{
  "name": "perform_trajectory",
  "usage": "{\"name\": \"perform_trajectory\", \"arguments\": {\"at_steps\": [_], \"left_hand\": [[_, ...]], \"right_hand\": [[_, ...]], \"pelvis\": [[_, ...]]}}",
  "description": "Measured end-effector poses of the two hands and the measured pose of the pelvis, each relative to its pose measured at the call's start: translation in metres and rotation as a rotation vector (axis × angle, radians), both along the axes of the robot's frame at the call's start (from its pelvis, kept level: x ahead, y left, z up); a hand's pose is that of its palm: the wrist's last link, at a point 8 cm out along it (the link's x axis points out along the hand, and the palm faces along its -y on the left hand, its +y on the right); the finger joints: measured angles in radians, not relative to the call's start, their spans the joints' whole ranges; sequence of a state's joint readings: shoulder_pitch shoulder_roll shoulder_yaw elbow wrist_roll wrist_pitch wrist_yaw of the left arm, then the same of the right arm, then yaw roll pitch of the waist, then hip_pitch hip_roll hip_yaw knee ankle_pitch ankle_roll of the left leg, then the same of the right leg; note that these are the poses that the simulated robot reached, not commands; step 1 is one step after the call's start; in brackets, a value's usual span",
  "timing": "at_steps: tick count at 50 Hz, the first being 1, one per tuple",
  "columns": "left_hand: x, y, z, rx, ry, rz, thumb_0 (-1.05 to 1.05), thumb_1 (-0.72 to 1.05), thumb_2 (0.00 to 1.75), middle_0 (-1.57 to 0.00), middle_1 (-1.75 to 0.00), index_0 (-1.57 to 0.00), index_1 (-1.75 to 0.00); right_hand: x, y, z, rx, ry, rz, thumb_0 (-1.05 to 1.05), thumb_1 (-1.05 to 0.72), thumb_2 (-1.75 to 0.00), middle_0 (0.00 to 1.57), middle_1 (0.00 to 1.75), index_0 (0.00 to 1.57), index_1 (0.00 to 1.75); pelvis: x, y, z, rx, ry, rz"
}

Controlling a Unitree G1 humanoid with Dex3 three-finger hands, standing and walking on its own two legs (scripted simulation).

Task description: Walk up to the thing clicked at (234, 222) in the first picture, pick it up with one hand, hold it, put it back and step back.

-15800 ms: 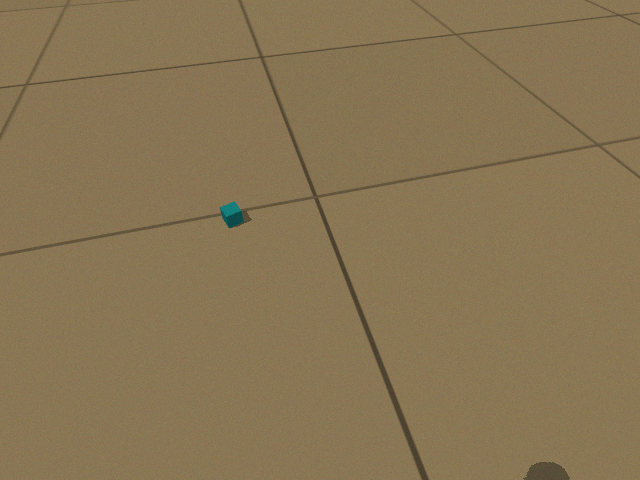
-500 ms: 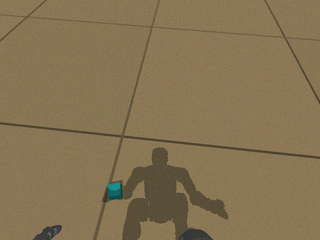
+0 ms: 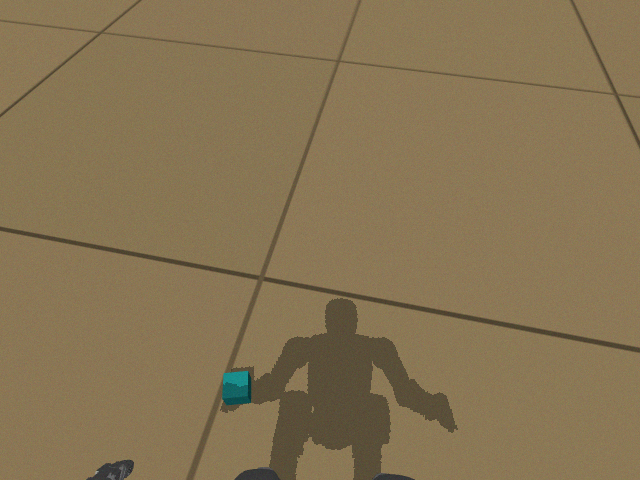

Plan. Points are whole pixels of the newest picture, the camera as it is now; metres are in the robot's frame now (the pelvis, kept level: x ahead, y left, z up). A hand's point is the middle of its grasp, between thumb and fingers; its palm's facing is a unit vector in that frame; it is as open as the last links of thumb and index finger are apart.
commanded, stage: walk up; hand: left
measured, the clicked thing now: (237, 388) +0.43 +0.26 -0.72
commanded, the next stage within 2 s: stand in 1.02 s
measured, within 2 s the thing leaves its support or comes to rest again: neither
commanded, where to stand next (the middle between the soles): +0.06 +0.00 m, yaw +3 degrees
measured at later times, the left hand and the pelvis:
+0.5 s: hand out of the picture +0.10 +0.28 -0.13, palm faces +0.06 -0.93 -0.36, open 7.4 cm; pelvis +0.00 +0.01 +0.02, yaw +3 degrees
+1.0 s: hand out of the picture +0.08 +0.28 -0.13, palm faces +0.07 -0.94 -0.32, open 7.4 cm; pelvis +0.01 +0.02 +0.02, yaw +4 degrees
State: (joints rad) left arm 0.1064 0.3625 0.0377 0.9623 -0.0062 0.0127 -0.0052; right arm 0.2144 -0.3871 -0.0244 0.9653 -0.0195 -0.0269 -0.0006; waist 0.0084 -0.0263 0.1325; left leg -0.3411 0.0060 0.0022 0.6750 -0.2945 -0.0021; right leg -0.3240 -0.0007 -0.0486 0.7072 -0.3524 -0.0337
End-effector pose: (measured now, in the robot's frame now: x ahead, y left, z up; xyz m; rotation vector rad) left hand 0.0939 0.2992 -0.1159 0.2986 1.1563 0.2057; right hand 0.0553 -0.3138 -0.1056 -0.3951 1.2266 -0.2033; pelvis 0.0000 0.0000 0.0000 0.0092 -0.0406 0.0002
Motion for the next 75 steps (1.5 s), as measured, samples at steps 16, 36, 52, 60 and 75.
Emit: {"name": "perform_trajectory", "arguments": {"at_steps": [16,36,52,60,75], "left_hand": [[-0.010,0.009,0.019,0.022,0.005,0.041,0.01,0.90,0.90,-0.20,-0.30,-0.21,-0.30],[-0.017,0.018,0.019,-0.008,0.044,0.065,0.01,0.90,0.90,-0.20,-0.30,-0.20,-0.30],[-0.022,0.021,0.019,-0.009,0.053,0.089,0.01,0.90,0.90,-0.20,-0.30,-0.20,-0.30],[-0.023,0.013,0.023,-0.010,0.085,0.070,0.01,0.90,0.90,-0.20,-0.30,-0.20,-0.30],[-0.005,0.002,0.025,-0.009,0.078,0.041,0.01,0.90,0.90,-0.20,-0.30,-0.20,-0.30]], "right_hand": [[0.063,0.023,0.004,0.070,-0.100,0.061,0.01,-0.90,-0.90,0.20,0.30,0.20,0.30],[0.035,0.031,0.010,0.057,0.020,0.036,0.01,-0.90,-0.90,0.20,0.30,0.20,0.30],[0.071,0.041,0.016,0.062,-0.035,0.070,0.01,-0.90,-0.90,0.20,0.30,0.20,0.30],[0.085,0.048,0.016,0.091,-0.064,0.070,0.01,-0.90,-0.90,0.20,0.30,0.20,0.30],[0.074,0.034,0.015,0.081,-0.024,0.022,0.01,-0.90,-0.90,0.20,0.30,0.20,0.30]], "pelvis": [[0.000,0.003,0.012,-0.006,-0.006,0.035],[0.004,0.014,0.022,-0.020,0.006,0.060],[0.012,0.016,0.024,-0.023,0.013,0.074],[0.024,0.014,0.029,-0.012,0.015,0.057],[0.034,0.008,0.031,-0.007,0.016,0.046]]}}
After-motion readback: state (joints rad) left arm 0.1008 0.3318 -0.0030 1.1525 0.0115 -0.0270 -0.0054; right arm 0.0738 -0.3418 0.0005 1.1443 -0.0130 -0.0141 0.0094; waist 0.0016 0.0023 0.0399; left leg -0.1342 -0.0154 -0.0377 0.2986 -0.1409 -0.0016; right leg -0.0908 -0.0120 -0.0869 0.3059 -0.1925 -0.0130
